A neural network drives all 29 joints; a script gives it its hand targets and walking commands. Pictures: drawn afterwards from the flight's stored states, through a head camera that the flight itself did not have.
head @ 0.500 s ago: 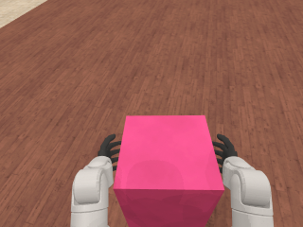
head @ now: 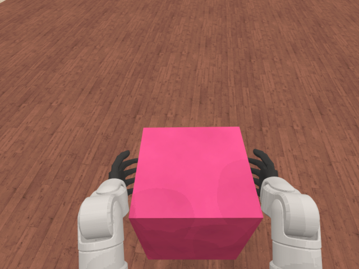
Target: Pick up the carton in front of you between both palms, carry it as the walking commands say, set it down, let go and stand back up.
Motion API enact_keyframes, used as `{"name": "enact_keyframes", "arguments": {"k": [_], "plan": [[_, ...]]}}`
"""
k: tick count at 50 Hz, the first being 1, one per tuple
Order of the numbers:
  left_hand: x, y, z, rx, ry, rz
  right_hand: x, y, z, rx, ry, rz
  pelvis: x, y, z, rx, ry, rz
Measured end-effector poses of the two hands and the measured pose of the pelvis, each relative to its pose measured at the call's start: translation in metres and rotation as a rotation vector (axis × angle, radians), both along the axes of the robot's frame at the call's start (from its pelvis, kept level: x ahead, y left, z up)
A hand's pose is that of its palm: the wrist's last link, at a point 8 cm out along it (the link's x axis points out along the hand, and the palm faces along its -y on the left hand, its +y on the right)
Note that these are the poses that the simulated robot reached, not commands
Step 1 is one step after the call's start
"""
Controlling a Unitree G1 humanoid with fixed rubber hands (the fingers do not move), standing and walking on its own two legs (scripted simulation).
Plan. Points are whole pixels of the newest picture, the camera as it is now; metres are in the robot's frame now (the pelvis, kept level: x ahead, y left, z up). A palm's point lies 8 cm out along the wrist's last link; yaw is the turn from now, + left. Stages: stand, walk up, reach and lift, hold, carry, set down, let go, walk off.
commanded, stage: carry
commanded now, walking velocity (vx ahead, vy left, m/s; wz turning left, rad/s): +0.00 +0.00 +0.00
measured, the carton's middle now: (191, 196) +0.28 +0.00 +0.00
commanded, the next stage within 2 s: none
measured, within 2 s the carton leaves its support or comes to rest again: neither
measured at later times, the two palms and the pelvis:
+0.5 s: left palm (137, 107) +0.49 +0.14 +0.08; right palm (247, 107) +0.51 -0.16 +0.07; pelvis +0.24 -0.02 +0.00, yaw +3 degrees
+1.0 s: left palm (127, 99) +0.52 +0.17 +0.08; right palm (234, 95) +0.54 -0.13 +0.08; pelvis +0.27 +0.00 +0.00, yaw +4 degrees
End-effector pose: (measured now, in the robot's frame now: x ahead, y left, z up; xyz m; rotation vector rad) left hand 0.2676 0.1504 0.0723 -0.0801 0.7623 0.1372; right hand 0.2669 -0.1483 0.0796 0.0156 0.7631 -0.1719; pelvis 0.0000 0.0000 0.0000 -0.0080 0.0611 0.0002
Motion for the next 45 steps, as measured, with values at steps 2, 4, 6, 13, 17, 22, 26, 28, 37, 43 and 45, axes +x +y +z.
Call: {"name": "enact_keyframes", "arguments": {"k": [2, 4, 6, 13, 17, 22, 26, 28, 37, 43, 45], "plan": [[0.023, 0.002, 0.002, -0.003, 0.012, -0.008, 0.020, 0.002, 0.003, -0.004, 0.012, -0.007, 0.020, 0.003, 0.008, -0.013, 0.004, 0.002], [0.045, 0.003, 0.007, -0.008, 0.002, -0.008, 0.043, 0.004, 0.009, -0.009, 0.002, -0.007, 0.041, 0.004, 0.013, -0.022, 0.008, 0.007], [0.067, 0.005, 0.012, -0.010, -0.020, -0.001, 0.067, 0.005, 0.016, -0.011, -0.020, 0.000, 0.063, 0.003, 0.016, -0.026, 0.011, 0.013], [0.140, 0.001, 0.026, 0.016, -0.089, 0.046, 0.154, 0.001, 0.024, 0.014, -0.088, 0.050, 0.146, -0.011, 0.009, -0.001, -0.002, 0.027], [0.183, -0.010, 0.019, 0.062, -0.075, 0.044, 0.199, -0.010, 0.005, 0.055, -0.075, 0.049, 0.191, -0.020, -0.004, -0.010, -0.010, 0.043], [0.213, -0.014, 0.006, 0.071, 0.008, 0.034, 0.226, -0.014, -0.012, 0.062, 0.007, 0.042, 0.221, -0.022, 0.001, -0.008, -0.001, 0.057], [0.232, -0.011, 0.006, 0.058, -0.013, 0.034, 0.246, -0.011, -0.007, 0.049, -0.013, 0.043, 0.242, -0.020, 0.001, -0.013, 0.005, 0.055], [0.241, -0.009, 0.010, 0.050, -0.040, 0.040, 0.256, -0.009, -0.001, 0.043, -0.040, 0.047, 0.250, -0.019, 0.000, -0.013, 0.011, 0.057], [0.258, 0.007, 0.016, 0.037, -0.059, 0.058, 0.278, 0.007, 0.010, 0.028, -0.059, 0.066, 0.272, -0.009, 0.001, -0.009, 0.019, 0.060], [0.259, 0.015, 0.017, 0.035, -0.060, 0.062, 0.280, 0.015, 0.011, 0.026, -0.060, 0.070, 0.275, -0.002, 0.000, -0.009, 0.012, 0.061], [0.258, 0.016, 0.016, 0.035, -0.059, 0.062, 0.279, 0.017, 0.010, 0.026, -0.059, 0.070, 0.274, 0.000, -0.001, -0.010, 0.011, 0.061]]}}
